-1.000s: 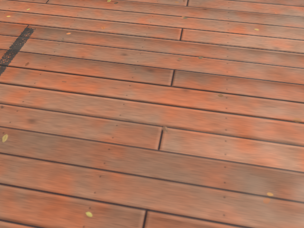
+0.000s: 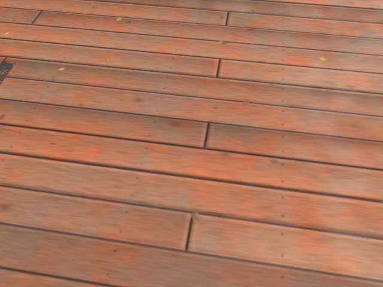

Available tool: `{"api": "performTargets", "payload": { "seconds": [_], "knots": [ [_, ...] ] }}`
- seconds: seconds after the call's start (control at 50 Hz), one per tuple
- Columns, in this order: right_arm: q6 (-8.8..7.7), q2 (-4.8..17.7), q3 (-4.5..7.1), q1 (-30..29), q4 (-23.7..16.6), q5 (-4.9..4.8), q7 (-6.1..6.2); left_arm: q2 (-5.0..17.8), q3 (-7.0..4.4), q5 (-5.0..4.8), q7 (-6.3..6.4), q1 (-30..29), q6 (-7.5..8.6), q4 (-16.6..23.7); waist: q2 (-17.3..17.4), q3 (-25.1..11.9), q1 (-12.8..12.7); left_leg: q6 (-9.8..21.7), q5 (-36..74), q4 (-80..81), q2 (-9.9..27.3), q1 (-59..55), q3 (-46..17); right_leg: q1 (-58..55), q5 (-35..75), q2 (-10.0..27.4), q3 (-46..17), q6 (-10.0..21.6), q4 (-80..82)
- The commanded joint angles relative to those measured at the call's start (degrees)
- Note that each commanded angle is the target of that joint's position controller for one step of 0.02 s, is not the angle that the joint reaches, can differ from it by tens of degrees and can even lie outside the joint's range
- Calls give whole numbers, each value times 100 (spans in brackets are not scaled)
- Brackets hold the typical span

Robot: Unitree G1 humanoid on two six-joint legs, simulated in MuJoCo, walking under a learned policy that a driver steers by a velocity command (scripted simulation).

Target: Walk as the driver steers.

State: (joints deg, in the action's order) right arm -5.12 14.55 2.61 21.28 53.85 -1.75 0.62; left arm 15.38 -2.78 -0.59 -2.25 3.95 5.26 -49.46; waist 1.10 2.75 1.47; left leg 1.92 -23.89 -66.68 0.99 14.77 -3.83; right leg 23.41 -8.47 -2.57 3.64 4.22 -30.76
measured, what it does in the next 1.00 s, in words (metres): walks ahead: left foot, then right foot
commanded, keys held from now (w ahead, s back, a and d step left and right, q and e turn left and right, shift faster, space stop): w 0.54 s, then w+e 0.46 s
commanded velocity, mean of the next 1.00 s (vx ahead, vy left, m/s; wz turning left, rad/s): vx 0.49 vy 0.00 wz -0.15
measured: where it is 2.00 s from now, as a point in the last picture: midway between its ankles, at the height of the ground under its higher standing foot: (236, 144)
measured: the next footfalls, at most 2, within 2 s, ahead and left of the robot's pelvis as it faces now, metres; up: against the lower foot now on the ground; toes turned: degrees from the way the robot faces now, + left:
left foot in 0.44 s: +0.42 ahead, +0.16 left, +0.00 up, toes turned +2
right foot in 1.00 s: +0.70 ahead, -0.10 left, +0.00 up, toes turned -14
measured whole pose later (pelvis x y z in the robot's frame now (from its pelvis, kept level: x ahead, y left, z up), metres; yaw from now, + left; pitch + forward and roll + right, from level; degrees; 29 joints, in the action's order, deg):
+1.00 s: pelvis +0.56 +0.01 -0.01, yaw -12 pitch +2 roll +2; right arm -2.6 16.1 3.9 18.0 52.8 -0.3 1.7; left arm 14.9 -3.1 -1.3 -3.4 3.7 3.0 -43.0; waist -0.8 2.0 1.9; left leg -1.7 -27.7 -27.2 2.8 -3.9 14.0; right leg 30.0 -6.4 -0.1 3.3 6.8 -33.7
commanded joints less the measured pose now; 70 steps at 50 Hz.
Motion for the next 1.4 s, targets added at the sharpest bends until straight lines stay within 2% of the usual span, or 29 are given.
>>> {"api": "performTargets", "payload": {
  "seconds": [0.02, 0.06, 0.16, 0.24, 0.34, 0.4, 0.44, 0.46, 0.48, 0.5, 0.52, 0.56, 0.6, 0.66, 0.78, 0.88, 0.94, 0.98, 1.0, 1.02, 1.04, 1.06, 1.08, 1.1, 1.12, 1.16, 1.28, 1.34, 1.4],
  "knots": [
    [-111, 681, 197, -94, -487, 51, 59, 562, -124, 160, 1, 316, 118, 104, -407, -413, -122, 130, 747, -388, 722, 1796, -228, -1403, -699, 1626, -2395, 919, 2087],
    [19, 462, 179, 36, -470, 69, 73, 512, -111, 110, -6, 323, 148, 28, -547, -331, 43, 80, 783, -9, 817, 1562, -171, -951, -577, 1495, -1970, 980, 2378],
    [63, 503, 182, -950, -824, 182, 82, 838, -177, 58, 159, 837, 145, -152, -285, 27, -140, -235, 2105, 1443, 914, 2396, -46, -1049, -85, 1453, -1422, 1026, 2695],
    [-23, 349, 96, -1769, -1025, 139, -7, 937, -180, -18, 225, 1310, 79, -266, -252, 89, -458, -284, 3066, 2837, 646, 2160, 252, -1333, 347, 1250, -892, 791, 2617],
    [-90, 381, 30, -2546, -1348, 57, -195, 980, -191, -49, 224, 1890, -85, -478, -314, 219, -713, -176, 2654, 3644, 438, 2307, 332, -2340, 642, 1574, -908, 753, 2145],
    [-132, 614, 91, -2283, -1383, 43, -271, 1100, -236, -55, 245, 1828, -188, -470, -557, -2, -419, 73, 1961, 3898, 240, 1759, 421, -2782, 1737, 1764, -970, 595, 1575],
    [-145, 1076, 326, -810, -960, 77, -221, 973, -176, -20, 254, 1666, -233, -379, -502, -974, 327, 424, 2046, 4020, 50, -417, 579, -2339, 3120, 1302, -551, 324, -172],
    [-115, 1546, 450, 299, -765, 158, -157, 680, -46, 128, 263, 1699, -204, -184, 227, -1949, 669, 839, 2238, 3776, 1233, -2234, -760, -1105, 1538, 927, -257, 108, -2082],
    [-80, 1795, 494, 445, -617, 167, -205, 16, 127, 44, 199, 2367, -58, -163, 1741, -2510, 234, 1693, 972, 4528, 2267, -3885, -3448, 1156, -2249, -118, -445, -190, -3753],
    [-84, 1153, 326, 321, -704, 129, -214, 737, -25, -103, 181, 1916, 60, -203, 1003, -2130, 481, 1472, 406, 4866, 2095, -3657, -3477, 1809, -2433, 196, -1095, -104, -4319],
    [-92, 950, 252, -135, -783, 137, -193, 955, -93, -217, 161, 1397, 136, -36, 752, -1335, 415, 1235, 765, 4965, 1899, -2933, -2585, 2097, -1885, 474, -972, -20, -4323],
    [-98, 705, 179, -798, -887, 193, -200, 819, -109, -111, 207, 1104, 114, -23, 168, -622, 91, 1104, 1829, 5310, 1504, -1576, -1488, 1700, -1057, 919, -806, -109, -3755],
    [-155, 577, 155, -949, -848, 247, -211, 596, -107, -117, 202, 1334, -51, -100, 332, -508, -153, 1039, 2115, 5668, 1323, -977, -912, 1181, -730, 1081, -868, -184, -3481],
    [-223, 721, 210, -848, -685, 270, -164, 439, -102, -115, 225, 1160, -206, 2, 250, -221, -210, 1060, 2630, 5955, 1304, -684, -230, 1448, -273, 1055, -1006, -322, -3075],
    [-186, 868, 232, -718, -540, 243, -14, 291, -57, -30, 99, 213, -152, 373, 175, 74, 60, 770, 2754, 6180, 1076, -758, 907, 1371, 1466, 859, -615, -359, -1127],
    [10, 1018, 303, -285, -320, 136, 40, 270, -25, -42, -70, -481, -153, 843, 102, 256, 264, 676, 3388, 5716, 1477, -1958, 1174, 1813, 948, 759, -337, -125, -474],
    [163, 1221, 372, -464, -404, 108, 110, 485, -139, -60, -160, -214, -182, 985, 356, -97, -50, 485, 5718, 4749, 1552, -2298, 1403, 1125, 71, 356, 118, 160, -450],
    [268, 1268, 370, -610, -498, 105, 170, 936, -417, -92, -111, 1190, -212, 696, 328, -885, -831, 225, 6463, 2783, 1261, -1771, 1629, -845, 109, -123, 278, 501, -124],
    [222, 1094, 285, -495, -636, 204, 181, 1461, -617, -89, 20, 2083, -271, 524, -379, -1478, -1128, -25, 4631, 977, 988, -340, 1660, -2631, 159, 627, -1037, 868, -13],
    [18, 208, 16, 98, -895, 338, 38, 1912, -659, -124, 41, 1934, -239, 577, -1655, -2032, -387, -355, -834, -902, -306, 2235, 933, -4511, -759, 1977, -4312, 1998, 570],
    [-237, 703, 85, -573, -963, 92, -64, 1434, -525, -75, 39, 2135, -198, 683, -1004, -2385, -857, -211, -999, -1410, -263, 2945, -179, -4784, -1220, 2126, -5056, 1994, 1297],
    [-365, 913, 142, -1083, -1131, -90, -111, 1162, -456, -36, 50, 1893, -144, 673, -745, -1553, -885, -68, -447, -1264, 21, 3364, -174, -4222, -803, 1975, -4204, 1708, 1390],
    [-419, 878, 128, -1171, -1138, -19, -78, 998, -408, -54, 55, 1503, -111, 756, -198, -1087, -626, -20, 65, -758, 290, 3136, -142, -3339, -259, 1730, -3518, 1501, 1391],
    [-402, 915, 177, -1198, -1094, 133, -31, 811, -351, -43, 60, 1111, -112, 856, -43, -746, -389, -77, 316, -262, 451, 2726, -103, -2497, 354, 1511, -2989, 1373, 1474],
    [-332, 955, 217, -1087, -1097, 190, -25, 701, -304, 27, 81, 907, -111, 965, -161, -657, -185, -128, 481, -36, 557, 2311, -144, -1974, 775, 1368, -2724, 1348, 1609],
    [-193, 834, 220, -973, -1143, 241, -18, 764, -320, 7, 127, 857, -106, 1018, -233, -547, -34, -303, 602, 444, 588, 2053, -59, -1453, 1252, 1240, -2432, 1377, 1789],
    [-136, 485, 96, -2062, -1548, 256, -35, 1014, -402, -72, 309, 1354, -173, 943, -452, -286, -403, -579, 2640, 2868, 165, 1722, 159, -846, 1168, 657, -1691, 932, 1734],
    [-186, 528, 93, -2468, -1716, 159, -113, 982, -393, -91, 320, 1652, -216, 845, -578, -274, -592, -526, 3077, 3530, -14, 1465, 145, -1035, 732, 771, -1935, 808, 1586],
    [-268, 683, 134, -2525, -1771, 165, -211, 851, -352, -67, 345, 1868, -247, 737, -643, -269, -615, -315, 2758, 3889, 12, 1549, 46, -1776, 714, 1090, -2313, 753, 1143]
  ]
}}
Velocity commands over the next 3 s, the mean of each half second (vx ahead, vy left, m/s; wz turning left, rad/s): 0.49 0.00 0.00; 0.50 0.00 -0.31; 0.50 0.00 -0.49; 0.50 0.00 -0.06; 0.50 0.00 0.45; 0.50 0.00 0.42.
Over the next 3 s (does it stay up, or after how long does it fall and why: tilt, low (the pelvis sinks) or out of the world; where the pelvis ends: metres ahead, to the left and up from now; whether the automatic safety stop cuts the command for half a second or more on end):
stays up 1.61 -0.34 0.00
